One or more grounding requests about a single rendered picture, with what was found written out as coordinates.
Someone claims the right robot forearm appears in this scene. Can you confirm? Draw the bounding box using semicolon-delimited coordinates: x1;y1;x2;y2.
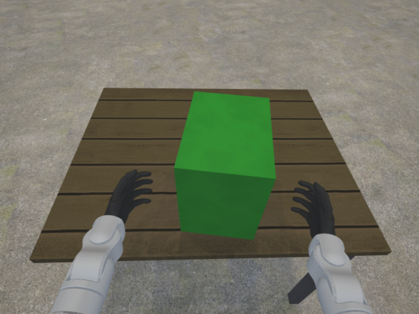
306;234;373;314

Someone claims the right robot hand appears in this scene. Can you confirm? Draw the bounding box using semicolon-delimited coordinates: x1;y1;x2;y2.
291;181;336;239

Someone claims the left robot hand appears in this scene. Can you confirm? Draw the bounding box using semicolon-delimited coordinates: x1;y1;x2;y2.
104;169;153;224

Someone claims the left robot forearm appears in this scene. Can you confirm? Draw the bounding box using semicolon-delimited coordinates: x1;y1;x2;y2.
48;215;125;314

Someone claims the table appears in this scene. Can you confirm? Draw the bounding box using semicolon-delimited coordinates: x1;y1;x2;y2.
29;88;391;304

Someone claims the carton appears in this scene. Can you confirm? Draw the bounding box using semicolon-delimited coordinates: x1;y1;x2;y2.
174;92;276;240

